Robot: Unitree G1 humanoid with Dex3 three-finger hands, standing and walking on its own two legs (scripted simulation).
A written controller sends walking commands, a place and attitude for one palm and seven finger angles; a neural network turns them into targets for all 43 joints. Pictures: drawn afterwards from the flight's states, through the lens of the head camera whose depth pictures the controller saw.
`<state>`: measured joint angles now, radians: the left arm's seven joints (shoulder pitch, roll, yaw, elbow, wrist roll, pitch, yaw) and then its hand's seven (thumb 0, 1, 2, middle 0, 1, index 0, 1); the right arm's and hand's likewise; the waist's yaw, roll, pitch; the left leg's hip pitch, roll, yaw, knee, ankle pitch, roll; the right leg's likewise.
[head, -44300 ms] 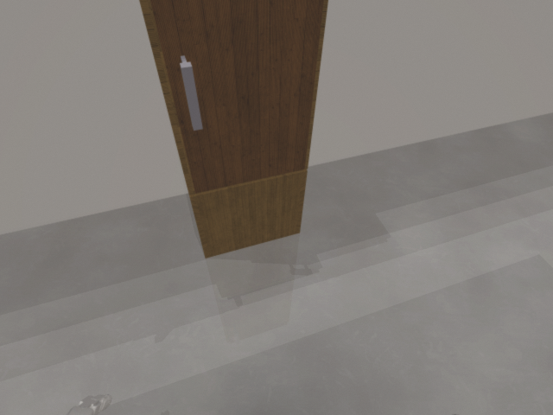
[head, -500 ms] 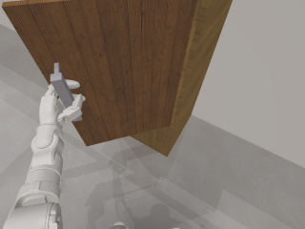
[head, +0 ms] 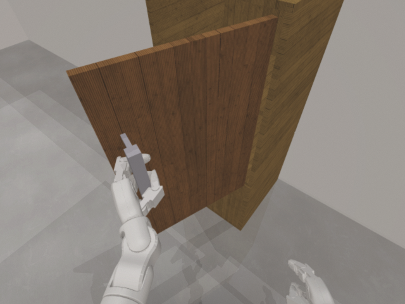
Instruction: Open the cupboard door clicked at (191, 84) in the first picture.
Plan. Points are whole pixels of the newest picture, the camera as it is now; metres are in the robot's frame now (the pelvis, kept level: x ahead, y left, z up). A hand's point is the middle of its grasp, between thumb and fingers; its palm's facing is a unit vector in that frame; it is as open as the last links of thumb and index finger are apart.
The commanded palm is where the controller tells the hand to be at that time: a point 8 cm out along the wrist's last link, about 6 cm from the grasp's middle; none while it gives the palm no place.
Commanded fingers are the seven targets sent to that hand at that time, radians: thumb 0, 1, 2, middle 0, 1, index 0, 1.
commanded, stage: pull the door open along its arc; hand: left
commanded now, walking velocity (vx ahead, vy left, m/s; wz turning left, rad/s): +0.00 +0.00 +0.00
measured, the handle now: (137, 171) +0.36 +0.15 +0.07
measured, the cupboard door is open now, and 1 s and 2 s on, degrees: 70 82 84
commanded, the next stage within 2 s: open thumb and fingers to let go in 0.22 s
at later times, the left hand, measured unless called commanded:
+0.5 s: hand (178, 209) +0.28 +0.06 +0.07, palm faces +0.37 -0.93 -0.03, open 6.6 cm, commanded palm +0.23 +0.10 +0.07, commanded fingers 0.00 0.20 0.60 -0.35 -1.27 -0.35 -1.27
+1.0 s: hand (178, 210) +0.28 +0.06 +0.07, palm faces +0.34 -0.94 -0.03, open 14.2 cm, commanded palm +0.23 +0.10 +0.07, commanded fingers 0.00 -0.50 0.30 -0.19 -0.55 -0.19 -0.55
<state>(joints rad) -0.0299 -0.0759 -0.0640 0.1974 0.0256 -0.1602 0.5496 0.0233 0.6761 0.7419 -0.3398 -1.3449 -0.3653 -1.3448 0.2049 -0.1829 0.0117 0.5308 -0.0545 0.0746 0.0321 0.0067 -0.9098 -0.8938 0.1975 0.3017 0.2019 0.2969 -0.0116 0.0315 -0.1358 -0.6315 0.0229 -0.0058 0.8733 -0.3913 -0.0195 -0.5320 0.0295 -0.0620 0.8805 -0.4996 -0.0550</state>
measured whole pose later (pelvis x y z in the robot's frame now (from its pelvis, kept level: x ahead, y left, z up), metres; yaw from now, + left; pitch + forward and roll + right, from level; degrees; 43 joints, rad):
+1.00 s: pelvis -0.01 -0.01 +0.00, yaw +2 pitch +6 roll +0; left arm 0.10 -0.08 -0.28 0.08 0.07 -0.12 0.59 -0.01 -0.45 0.32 -0.28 -0.98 -0.30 -0.98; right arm 0.19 -0.19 0.01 0.56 -0.06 0.03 0.01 0.01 -0.91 -0.89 0.20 0.30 0.20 0.30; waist -0.01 0.05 -0.11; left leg -0.62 0.01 -0.04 0.89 -0.38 -0.03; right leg -0.51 0.02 -0.09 0.90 -0.50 -0.07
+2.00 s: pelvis +0.00 +0.01 -0.01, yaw -1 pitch +7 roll +0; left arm 0.45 0.08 -0.22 -0.21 -0.06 -0.25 0.08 -0.02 -0.50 0.30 -0.22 -0.33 -0.23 -0.34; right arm 0.25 -0.20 0.03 0.41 -0.01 0.00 0.02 0.01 -0.91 -0.89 0.20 0.30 0.20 0.30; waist 0.00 0.03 -0.10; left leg -0.64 0.01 0.01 0.92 -0.41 0.00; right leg -0.54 0.02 -0.05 0.92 -0.52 -0.04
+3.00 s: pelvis -0.01 +0.03 +0.00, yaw +1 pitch +6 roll -2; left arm 0.61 0.23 0.05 -0.45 -0.24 -0.15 -0.13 -0.02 -0.50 0.30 -0.15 -0.30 -0.15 -0.30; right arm 0.28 -0.22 0.04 0.42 0.04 -0.10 -0.06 0.01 -0.91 -0.89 0.20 0.30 0.20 0.30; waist 0.03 0.06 -0.13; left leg -0.62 0.01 -0.02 0.93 -0.42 0.02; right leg -0.48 0.02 -0.07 0.88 -0.50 -0.02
